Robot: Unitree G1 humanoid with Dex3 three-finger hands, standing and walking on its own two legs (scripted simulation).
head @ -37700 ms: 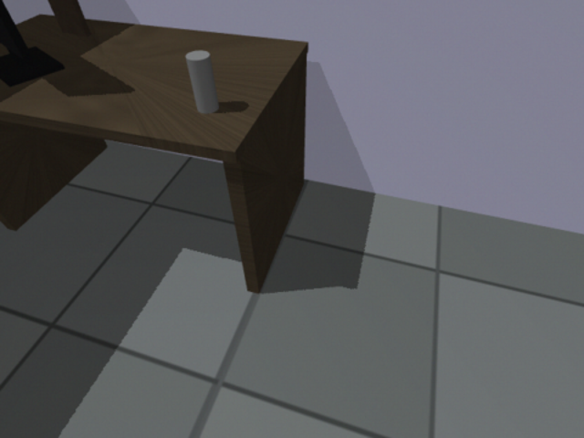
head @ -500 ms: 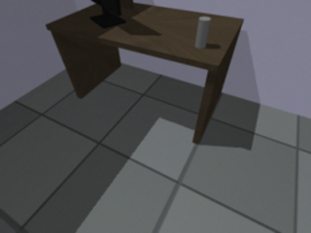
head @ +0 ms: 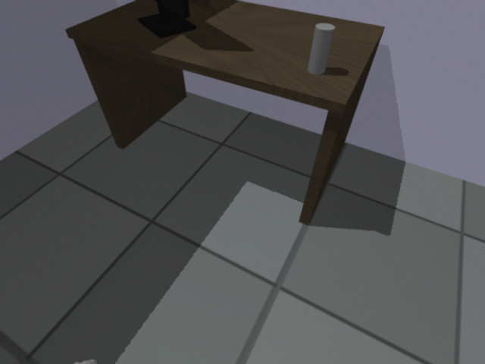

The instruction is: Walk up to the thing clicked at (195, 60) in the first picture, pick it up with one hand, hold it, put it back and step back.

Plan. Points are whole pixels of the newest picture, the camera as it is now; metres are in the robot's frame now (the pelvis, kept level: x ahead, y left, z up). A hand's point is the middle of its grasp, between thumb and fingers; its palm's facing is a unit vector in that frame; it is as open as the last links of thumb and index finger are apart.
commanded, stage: step back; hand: right
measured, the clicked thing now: (320, 49) +1.10 -0.26 +0.02
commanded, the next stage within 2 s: stand in 0.06 s
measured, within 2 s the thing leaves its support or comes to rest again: neither
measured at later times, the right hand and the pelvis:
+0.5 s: hand out of the picture +0.07 -0.26 -0.14, palm faces -0.02 +0.94 -0.34, open 7.4 cm; pelvis -0.02 -0.01 +0.01, yaw +0 degrees
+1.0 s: hand out of the picture +0.04 -0.26 -0.15, palm faces -0.03 +0.94 -0.34, open 7.4 cm; pelvis -0.02 -0.01 +0.01, yaw +0 degrees
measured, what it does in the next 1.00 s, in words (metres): stands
